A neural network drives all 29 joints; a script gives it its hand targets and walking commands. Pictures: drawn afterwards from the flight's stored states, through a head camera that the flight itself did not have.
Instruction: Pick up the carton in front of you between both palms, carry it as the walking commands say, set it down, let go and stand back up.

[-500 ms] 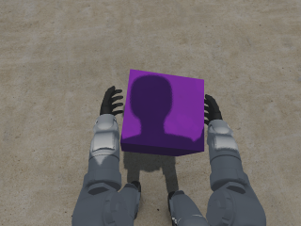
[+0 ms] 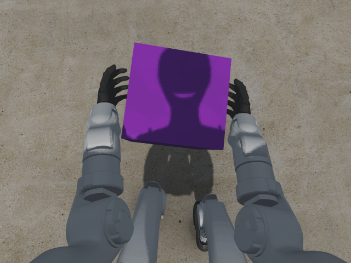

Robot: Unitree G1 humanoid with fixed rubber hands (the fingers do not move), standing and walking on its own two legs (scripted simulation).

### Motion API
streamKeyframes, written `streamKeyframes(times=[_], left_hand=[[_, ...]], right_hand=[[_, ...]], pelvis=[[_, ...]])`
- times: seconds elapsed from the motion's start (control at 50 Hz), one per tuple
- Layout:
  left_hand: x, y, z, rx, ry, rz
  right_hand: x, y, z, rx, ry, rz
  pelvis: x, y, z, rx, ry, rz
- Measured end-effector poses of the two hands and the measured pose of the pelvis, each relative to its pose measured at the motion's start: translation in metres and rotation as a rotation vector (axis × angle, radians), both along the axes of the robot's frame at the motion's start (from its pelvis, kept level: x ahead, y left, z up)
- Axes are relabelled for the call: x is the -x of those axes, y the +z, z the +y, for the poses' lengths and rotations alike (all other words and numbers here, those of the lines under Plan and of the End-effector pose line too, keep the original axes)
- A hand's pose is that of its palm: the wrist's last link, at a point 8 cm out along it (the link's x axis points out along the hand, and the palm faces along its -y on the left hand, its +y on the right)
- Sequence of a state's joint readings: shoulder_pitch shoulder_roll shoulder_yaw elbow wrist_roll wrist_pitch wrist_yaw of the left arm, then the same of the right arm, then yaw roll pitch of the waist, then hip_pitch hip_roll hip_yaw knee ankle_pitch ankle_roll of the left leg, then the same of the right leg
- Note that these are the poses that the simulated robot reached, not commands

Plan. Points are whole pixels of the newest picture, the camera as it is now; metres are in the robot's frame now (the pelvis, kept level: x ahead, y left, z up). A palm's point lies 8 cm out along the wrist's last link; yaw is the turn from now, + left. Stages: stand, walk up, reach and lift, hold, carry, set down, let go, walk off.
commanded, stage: set down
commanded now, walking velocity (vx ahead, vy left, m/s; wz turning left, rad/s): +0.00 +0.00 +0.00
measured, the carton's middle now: (172, 107) +0.45 +0.07 -0.16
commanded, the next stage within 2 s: none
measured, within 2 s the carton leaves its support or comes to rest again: rests again in 1.32 s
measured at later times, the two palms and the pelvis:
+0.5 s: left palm (111, 112) +0.44 +0.26 -0.25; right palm (208, 115) +0.47 -0.04 -0.26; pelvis -0.04 +0.01 -0.14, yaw -4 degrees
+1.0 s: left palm (118, 117) +0.46 +0.27 -0.37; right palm (199, 117) +0.50 -0.03 -0.38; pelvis -0.05 +0.01 -0.21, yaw -5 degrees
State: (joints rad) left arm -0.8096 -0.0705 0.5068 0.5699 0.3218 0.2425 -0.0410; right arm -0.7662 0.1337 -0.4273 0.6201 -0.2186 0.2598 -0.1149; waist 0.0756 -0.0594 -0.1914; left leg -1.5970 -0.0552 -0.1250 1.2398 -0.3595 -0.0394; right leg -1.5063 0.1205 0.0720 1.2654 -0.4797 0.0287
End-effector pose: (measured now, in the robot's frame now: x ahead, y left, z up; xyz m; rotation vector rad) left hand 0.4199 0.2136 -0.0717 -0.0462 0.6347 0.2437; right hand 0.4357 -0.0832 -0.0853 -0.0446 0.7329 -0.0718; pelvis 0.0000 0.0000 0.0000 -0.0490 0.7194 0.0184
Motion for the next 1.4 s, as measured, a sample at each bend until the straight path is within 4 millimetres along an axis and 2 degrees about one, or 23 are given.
streamKeyframes(times=[0.08, 0.3, 0.38, 0.62, 0.72, 0.86, 0.92, 0.98, 1.12, 1.3, 1.4], left_hand=[[-0.007, -0.028, 0.004, 0.002, -0.001, -0.007], [-0.015, -0.123, 0.024, -0.023, 0.003, 0.004], [-0.017, -0.15, 0.032, 0.011, 0.029, 0.011], [-0.029, -0.212, 0.049, -0.011, 0.038, 0.058], [-0.03, -0.247, 0.043, -0.014, 0.019, 0.094], [-0.026, -0.296, 0.048, -0.028, 0.008, 0.134], [-0.027, -0.305, 0.05, -0.044, 0.002, 0.152], [-0.033, -0.304, 0.053, -0.052, 0.003, 0.148], [-0.045, -0.303, 0.058, -0.041, -0.003, 0.131], [-0.034, -0.326, 0.043, -0.027, -0.035, 0.17], [-0.029, -0.335, 0.044, -0.004, -0.019, 0.176]], right_hand=[[-0.007, -0.025, 0.004, 0.015, 0.008, -0.01], [-0.021, -0.121, 0.024, 0.006, 0.028, -0.008], [-0.027, -0.144, 0.033, 0.019, 0.036, -0.006], [-0.052, -0.197, 0.051, 0.036, 0.07, 0.015], [-0.055, -0.23, 0.049, 0.04, 0.076, 0.03], [-0.058, -0.277, 0.052, 0.026, 0.087, 0.043], [-0.057, -0.289, 0.053, 0.02, 0.098, 0.053], [-0.061, -0.297, 0.055, 0.011, 0.107, 0.049], [-0.074, -0.302, 0.058, 0.013, 0.145, 0.035], [-0.063, -0.321, 0.041, 0.0, 0.12, 0.076], [-0.06, -0.327, 0.04, 0.006, 0.146, 0.079]], pelvis=[[0.004, -0.022, 0.002, 0.005, -0.005, 0.045], [0.027, -0.093, 0.009, 0.024, -0.028, 0.107], [0.034, -0.112, 0.011, 0.029, -0.029, 0.096], [0.045, -0.162, 0.01, 0.042, -0.024, 0.08], [0.047, -0.179, 0.009, 0.039, -0.031, 0.092], [0.052, -0.2, 0.007, 0.022, -0.062, 0.058], [0.051, -0.206, 0.007, 0.012, -0.08, 0.039], [0.051, -0.211, 0.006, 0.001, -0.086, 0.023], [0.048, -0.22, 0.002, -0.018, -0.095, 0.015], [0.046, -0.225, 0.0, -0.027, -0.107, 0.021], [0.048, -0.228, -0.003, -0.034, -0.11, 0.004]])
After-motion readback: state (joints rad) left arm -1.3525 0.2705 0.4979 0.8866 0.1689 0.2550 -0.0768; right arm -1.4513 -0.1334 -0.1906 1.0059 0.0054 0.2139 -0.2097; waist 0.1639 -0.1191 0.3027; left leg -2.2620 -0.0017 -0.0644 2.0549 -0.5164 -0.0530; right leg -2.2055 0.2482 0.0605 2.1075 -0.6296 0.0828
